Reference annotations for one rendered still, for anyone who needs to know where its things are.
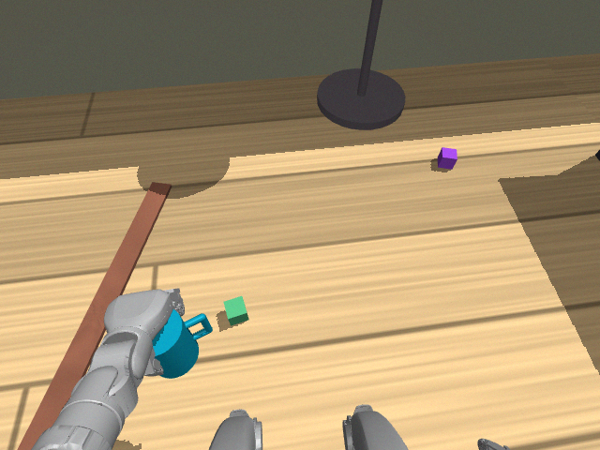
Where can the left robot arm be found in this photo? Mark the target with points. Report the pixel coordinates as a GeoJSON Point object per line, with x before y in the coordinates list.
{"type": "Point", "coordinates": [104, 397]}

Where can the coat stand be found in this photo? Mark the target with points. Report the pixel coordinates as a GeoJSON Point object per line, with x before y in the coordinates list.
{"type": "Point", "coordinates": [360, 98]}

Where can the left robot hand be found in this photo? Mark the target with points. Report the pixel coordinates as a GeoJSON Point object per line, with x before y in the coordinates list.
{"type": "Point", "coordinates": [148, 311]}

